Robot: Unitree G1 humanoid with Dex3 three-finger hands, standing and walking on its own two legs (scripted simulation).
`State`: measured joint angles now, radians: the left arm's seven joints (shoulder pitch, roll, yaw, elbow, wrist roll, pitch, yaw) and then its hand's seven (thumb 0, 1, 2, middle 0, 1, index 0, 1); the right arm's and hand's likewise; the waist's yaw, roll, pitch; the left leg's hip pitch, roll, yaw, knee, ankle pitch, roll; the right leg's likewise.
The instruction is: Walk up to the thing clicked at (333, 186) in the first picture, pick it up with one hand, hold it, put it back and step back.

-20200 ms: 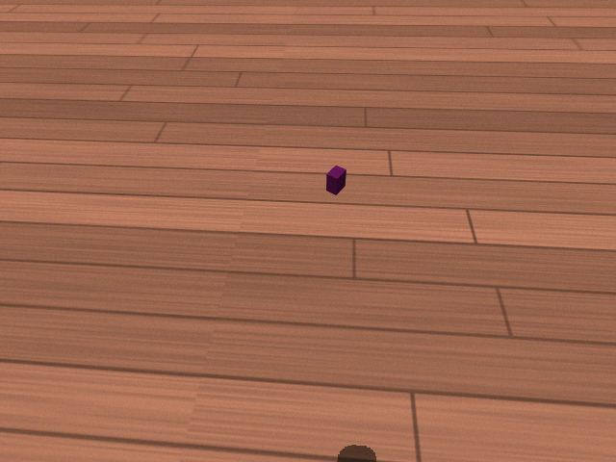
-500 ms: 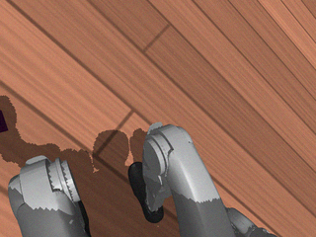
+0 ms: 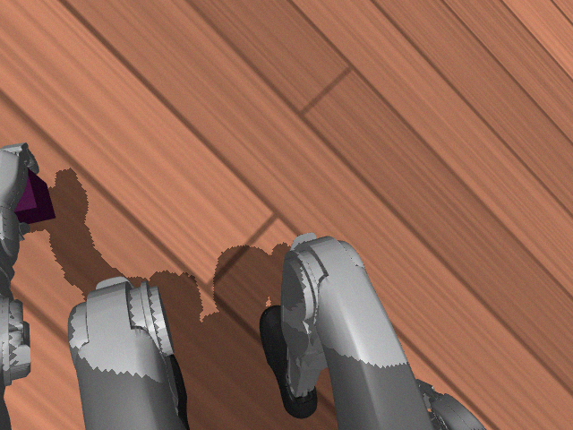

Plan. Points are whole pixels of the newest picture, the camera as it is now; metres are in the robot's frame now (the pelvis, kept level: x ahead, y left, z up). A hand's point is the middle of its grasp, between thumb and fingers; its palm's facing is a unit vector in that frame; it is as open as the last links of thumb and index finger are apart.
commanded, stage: settle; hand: left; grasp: from above
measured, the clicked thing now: (10, 200) +0.45 +0.31 -0.22
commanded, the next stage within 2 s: lift in 0.38 s
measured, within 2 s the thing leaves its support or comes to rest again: neither
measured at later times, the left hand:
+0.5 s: hand out of the picture +0.42 +0.31 -0.12, palm faces -0.43 -0.06 -0.90, open 9.8 cm
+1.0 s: hand out of the picture +0.38 +0.31 +0.00, palm faces -0.45 -0.09 -0.89, open 9.7 cm
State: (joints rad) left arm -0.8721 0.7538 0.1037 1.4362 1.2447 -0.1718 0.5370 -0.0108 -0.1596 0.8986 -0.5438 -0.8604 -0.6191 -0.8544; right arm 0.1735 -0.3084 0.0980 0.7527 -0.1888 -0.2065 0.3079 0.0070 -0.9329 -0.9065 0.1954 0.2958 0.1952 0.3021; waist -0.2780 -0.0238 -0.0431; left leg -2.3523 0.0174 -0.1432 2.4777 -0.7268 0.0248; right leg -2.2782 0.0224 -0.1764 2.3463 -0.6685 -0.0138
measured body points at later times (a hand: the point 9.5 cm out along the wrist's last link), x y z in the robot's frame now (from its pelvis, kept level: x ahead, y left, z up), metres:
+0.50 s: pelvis -0.01 +0.00 +0.04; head +0.21 +0.07 +0.42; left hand +0.44 +0.31 -0.06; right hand +0.08 -0.28 -0.07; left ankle +0.06 +0.12 -0.28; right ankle +0.10 -0.11 -0.28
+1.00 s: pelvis -0.01 +0.00 +0.12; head +0.18 +0.06 +0.52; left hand +0.40 +0.32 +0.05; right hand +0.10 -0.26 +0.00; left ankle +0.06 +0.12 -0.28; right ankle +0.10 -0.11 -0.28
